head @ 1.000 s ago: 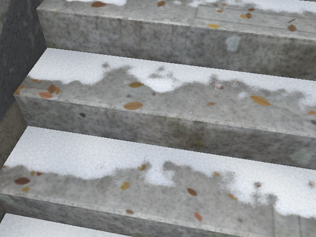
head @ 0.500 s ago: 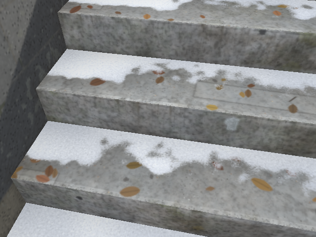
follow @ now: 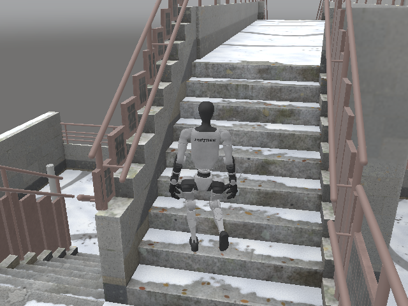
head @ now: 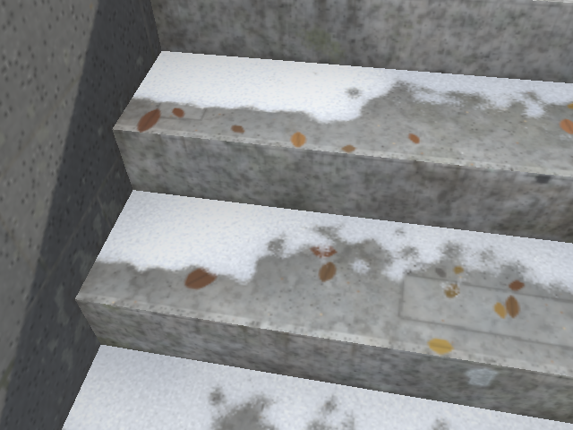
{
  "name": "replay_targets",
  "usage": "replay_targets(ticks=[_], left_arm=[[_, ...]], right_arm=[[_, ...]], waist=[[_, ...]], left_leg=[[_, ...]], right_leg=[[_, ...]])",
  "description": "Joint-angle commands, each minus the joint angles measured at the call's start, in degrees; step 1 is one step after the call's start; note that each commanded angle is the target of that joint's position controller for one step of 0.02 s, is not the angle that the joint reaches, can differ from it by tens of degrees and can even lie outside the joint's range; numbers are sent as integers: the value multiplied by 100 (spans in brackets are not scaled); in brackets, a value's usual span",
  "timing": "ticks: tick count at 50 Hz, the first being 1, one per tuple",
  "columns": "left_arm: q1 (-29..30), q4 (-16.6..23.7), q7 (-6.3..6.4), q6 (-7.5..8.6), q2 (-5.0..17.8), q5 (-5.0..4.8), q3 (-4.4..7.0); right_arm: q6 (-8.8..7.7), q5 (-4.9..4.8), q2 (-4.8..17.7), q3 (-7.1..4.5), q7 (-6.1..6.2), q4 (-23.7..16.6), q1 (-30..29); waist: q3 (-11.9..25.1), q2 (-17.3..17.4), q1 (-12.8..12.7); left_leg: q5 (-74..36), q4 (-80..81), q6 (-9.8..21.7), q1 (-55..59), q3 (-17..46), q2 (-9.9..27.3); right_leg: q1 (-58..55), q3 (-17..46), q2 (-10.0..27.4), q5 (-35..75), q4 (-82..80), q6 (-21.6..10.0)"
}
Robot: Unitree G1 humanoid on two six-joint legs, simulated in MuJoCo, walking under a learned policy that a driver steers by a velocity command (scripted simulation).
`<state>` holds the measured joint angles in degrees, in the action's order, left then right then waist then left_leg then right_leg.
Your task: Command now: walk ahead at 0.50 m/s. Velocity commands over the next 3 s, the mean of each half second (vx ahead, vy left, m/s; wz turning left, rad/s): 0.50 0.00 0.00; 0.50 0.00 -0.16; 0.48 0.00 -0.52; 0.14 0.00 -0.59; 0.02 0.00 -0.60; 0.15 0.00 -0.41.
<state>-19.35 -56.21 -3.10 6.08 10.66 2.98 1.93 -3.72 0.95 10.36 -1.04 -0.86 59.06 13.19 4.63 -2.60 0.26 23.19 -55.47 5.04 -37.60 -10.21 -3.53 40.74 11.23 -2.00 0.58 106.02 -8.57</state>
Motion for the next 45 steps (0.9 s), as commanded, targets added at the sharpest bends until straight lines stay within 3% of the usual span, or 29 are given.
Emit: replay_targets(ticks=[1, 2, 3, 4, 7, 8, 9, 10, 11, 15, 16, 18, 19, 20, 21, 23, 24, 27, 28, 29, 32, 33, 35, 36, 38, 41, 43, 44, 45], left_arm=[[620, 1127, 364, 32, -902, -80, -276], [902, 890, -36, -397, -471, -303, -284], [681, 907, -160, -489, -328, -169, -244], [621, 832, -206, -515, -404, -121, -299], [1576, 1140, -209, -408, -385, -37, -451], [2321, 1784, 323, -309, -1329, -362, -634], [2826, 2012, 452, -292, -1012, -323, -672], [3096, 1889, 135, -503, 91, -345, -504], [3490, 2048, -15, -685, 168, -248, -453], [2960, 1793, -318, -927, -108, -3, -534], [1595, 1150, 158, -583, -758, -291, -488], [102, 692, 403, -283, 69, -270, -175], [-855, 389, 206, -539, 932, 156, -206], [-1628, 419, 119, -650, 1244, 395, 71], [-1092, 143, 21, -608, 1007, 241, 75], [46, -179, -87, -428, -145, -7, -119], [379, -393, 209, -94, -549, -383, -53], [487, -614, 388, 307, -489, -261, -112], [1454, -145, 40, 24, -702, 310, -258], [1199, -44, -27, 8, -331, 342, -198], [-1358, -1124, 174, -164, -525, 467, -340], [-1158, -791, 298, 210, 298, -358, -69], [-1200, -895, 421, 423, 258, -393, -135], [-2377, -1328, 139, 140, -664, 517, -454], [-1587, -897, -226, -140, -68, 288, -290], [-1062, -469, -300, 146, 1188, -83, -31], [-1339, -894, -406, 130, 1026, -25, 156], [-2075, -814, -579, 129, 125, 390, -101], [-1650, -859, -698, -29, 128, 74, 39]], right_arm=[[-408, 86, -722, 79, 215, 703, 732], [-190, 529, -766, 303, -262, 400, -18], [-187, 492, -620, 293, -404, 235, -19], [-207, 483, -486, 297, -400, 277, 360], [-144, 803, -439, 432, -313, 697, 1234], [-390, -151, 27, 191, 63, 791, 1600], [-474, -235, -40, 271, 177, 827, 1665], [-304, 748, -340, 470, -257, 724, 1977], [-196, 744, -23, 383, -498, 472, 1762], [-380, 109, 986, 233, -610, 318, 1871], [-359, -255, 969, -83, 212, 309, 2347], [-436, -213, 948, -115, 416, -23, 1967], [-239, 760, -262, 194, -713, 185, 1500], [-179, 224, 177, -61, -941, 175, 1211], [-214, -44, 160, -129, -924, 164, 877], [-160, 194, 7, -58, -607, -207, 374], [-181, 354, -787, 72, -55, -1278, 130], [44, 163, -751, 159, 305, -1535, 3], [212, 42, -101, 180, -219, -1335, -652], [215, 86, -125, 139, -398, -1323, -558], [56, 99, -351, 417, -277, -1557, -1602], [45, -67, -1026, 408, 236, -2330, -1933], [86, -60, -496, 394, 376, -2764, -2662], [355, 106, -1, 466, 45, -2557, -3331], [570, 374, -356, 601, -320, -2812, -3894], [436, 22, -8, 451, -523, -2287, -2623], [374, 189, 467, 212, -265, -1608, -890], [364, 62, 714, 205, -258, -1008, 663], [421, 348, 1090, -36, -164, -597, 1836]], waist=[[-482, -12, -362], [-307, -300, -480], [-359, -140, -612], [-272, 584, -578], [-337, 250, -486], [-1139, 324, -345], [-1397, -88, -269], [513, 435, 78], [109, 887, 32], [485, 1231, -252], [968, 271, -371], [1239, 1110, -1099], [1290, -663, -1198], [724, -785, -1685], [-266, -440, -1233], [69, 562, -354], [-91, 496, 462], [-972, 574, 622], [109, 928, 452], [-129, -5, 488], [-106, 89, -245], [-1283, -94, 42], [-1464, 415, -80], [742, 98, -632], [75, -205, -298], [813, -746, 562], [1371, -691, 849], [2957, 1476, 850], [2635, 1926, 1325]], left_leg=[[-702, 3331, 461, 1224, 2496, 1441], [-1312, 3473, 596, 945, 2527, 1485], [-1411, 3649, 837, 708, 2306, 1394], [-1393, 3825, 1073, 1048, 2231, 1371], [-700, 3801, 813, 1840, 1884, 1249], [-59, 4397, 419, 1191, 1641, 1479], [249, 4663, 281, 785, 1566, 1236], [-652, 4329, 725, 1634, 1485, 1078], [-1705, 4895, 861, 989, 1116, 1107], [-8976, 4221, 1523, 2772, 1067, 1907], [-9408, 3140, 865, 3756, 796, 1615], [-8505, 663, 534, 3013, 1033, 1577], [-3656, -1225, 553, -996, 1539, 174], [-2795, -4186, 543, -2003, 3120, -306], [-3103, -5734, 708, -3148, 3274, -386], [-2781, -6857, 1037, -3669, 3038, -311], [-1843, -6343, 455, -2408, 2382, 33], [-1745, -5562, 155, -2321, 1937, 220], [-1992, -5214, 671, -2523, 1678, 542], [-1573, -6130, 767, -2752, 1450, 528], [-405, -7646, 1248, -5886, 2063, 485], [-85, -7001, 562, -5075, 1295, 599], [76, -5659, 156, -4584, 647, 941], [-825, -5143, 836, -5055, 1197, 1010], [413, -2818, 871, -2650, 595, 819], [-559, -1532, 235, -382, -228, -14], [-1469, 118, 579, 1747, 951, 94], [-2241, 1083, 1728, 4816, 3940, 1495], [-862, 2814, 1802, 4093, 6217, 2229]], right_leg=[[2004, -229, 237, -634, 1439, -111], [2794, 145, 359, 84, 1739, -809], [2812, -6, 335, -133, 1600, -923], [3406, -244, 223, -849, 2896, -964], [4823, -351, 305, -539, 2735, -1138], [4003, -684, 185, -1331, 2294, -255], [3651, -1158, 463, -1381, 1085, 55], [3540, -1384, 698, -127, 246, -458], [2712, -1710, 801, -671, -414, -424], [929, -2484, -28, -2142, -2926, 146], [-357, -2893, -426, -3872, -3592, -12], [-2244, -881, 0, -3813, -5092, -360], [-4178, 2934, 1264, -2438, -7226, -1662], [-3771, 4785, 1665, -3576, -8272, -1597], [-3022, 3972, 1624, -3555, -8120, -1340], [-2528, 2740, 1578, -2226, -7948, -1337], [-1661, 1396, 1527, -3326, -8128, -254], [-426, 51, 1198, -2046, -8580, -46], [-642, -407, 905, -1012, -8572, -443], [-900, -576, 927, -487, -8829, -575], [-3853, 213, 1526, -485, -8506, -567], [-2754, 87, 1678, -1871, -9521, -342], [-2407, -93, 1338, -2616, -10127, -230], [-3934, 89, 1363, -1584, -9130, -212], [-1767, -473, 1392, -27, -10376, -427], [-2999, -839, 1642, 7296, -9317, -756], [-3115, -642, 1537, 7230, -7247, -260], [-506, -374, 578, 3167, -5253, -77], [76, 442, -89, 16, -2256, 58]])
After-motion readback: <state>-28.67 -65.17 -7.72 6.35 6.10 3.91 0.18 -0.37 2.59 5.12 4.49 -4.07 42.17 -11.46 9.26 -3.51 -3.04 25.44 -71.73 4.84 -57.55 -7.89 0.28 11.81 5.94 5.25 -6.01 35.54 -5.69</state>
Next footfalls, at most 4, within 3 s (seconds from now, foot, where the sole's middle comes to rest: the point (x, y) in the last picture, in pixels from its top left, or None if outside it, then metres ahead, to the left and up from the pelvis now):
0.34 right None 0.35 -0.11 -0.54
0.84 left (235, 270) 0.68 0.14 -0.37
1.42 right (376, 118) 0.92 -0.15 -0.20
2.02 left None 1.20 0.01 -0.03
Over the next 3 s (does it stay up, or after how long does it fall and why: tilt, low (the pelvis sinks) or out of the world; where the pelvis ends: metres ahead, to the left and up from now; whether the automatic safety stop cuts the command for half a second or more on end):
stays up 1.08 -0.12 0.59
